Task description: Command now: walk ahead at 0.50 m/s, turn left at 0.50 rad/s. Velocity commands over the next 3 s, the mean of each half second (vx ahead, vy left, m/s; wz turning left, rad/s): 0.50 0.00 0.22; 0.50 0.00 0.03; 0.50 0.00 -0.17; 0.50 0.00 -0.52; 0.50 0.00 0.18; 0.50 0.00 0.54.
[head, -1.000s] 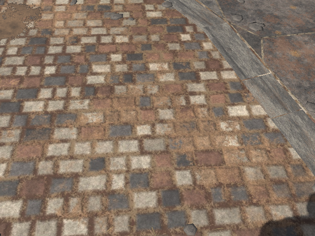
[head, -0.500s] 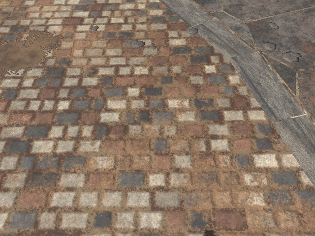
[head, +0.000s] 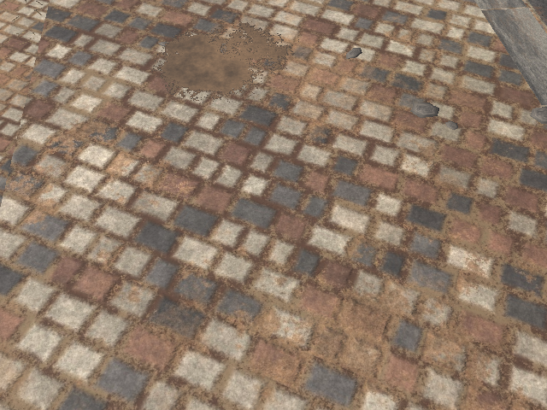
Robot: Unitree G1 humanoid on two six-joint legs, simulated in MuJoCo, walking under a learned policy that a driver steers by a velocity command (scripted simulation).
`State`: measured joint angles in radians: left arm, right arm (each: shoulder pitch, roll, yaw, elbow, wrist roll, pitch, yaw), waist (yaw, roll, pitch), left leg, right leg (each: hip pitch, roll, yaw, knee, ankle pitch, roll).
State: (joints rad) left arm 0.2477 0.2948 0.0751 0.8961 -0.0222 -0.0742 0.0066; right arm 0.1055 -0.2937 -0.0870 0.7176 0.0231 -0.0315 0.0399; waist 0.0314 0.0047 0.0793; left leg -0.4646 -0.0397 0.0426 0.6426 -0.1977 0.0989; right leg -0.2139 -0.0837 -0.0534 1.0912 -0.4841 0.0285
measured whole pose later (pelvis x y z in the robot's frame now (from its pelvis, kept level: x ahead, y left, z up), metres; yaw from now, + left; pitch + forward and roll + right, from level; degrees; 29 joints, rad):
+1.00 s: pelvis +0.59 +0.03 +0.01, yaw +5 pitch +2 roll -2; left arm 0.37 0.30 0.06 0.95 -0.02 -0.05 0.00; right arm 0.03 -0.26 -0.04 0.74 0.01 -0.09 0.03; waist 0.07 0.01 0.02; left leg -0.48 0.03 0.02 0.49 -0.04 0.06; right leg 0.03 0.00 -0.03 0.38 -0.43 0.00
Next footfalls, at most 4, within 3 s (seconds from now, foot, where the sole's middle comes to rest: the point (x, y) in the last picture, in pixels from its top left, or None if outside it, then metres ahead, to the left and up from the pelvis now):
0.48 right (338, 394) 0.47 -0.12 -0.76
1.00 left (231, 287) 0.74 0.15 -0.76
1.54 right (315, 197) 1.05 -0.07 -0.76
2.02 left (271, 122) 1.36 0.07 -0.76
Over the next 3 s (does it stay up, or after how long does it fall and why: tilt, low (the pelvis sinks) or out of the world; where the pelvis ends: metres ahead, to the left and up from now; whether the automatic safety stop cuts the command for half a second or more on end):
stays up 1.67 -0.05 -0.01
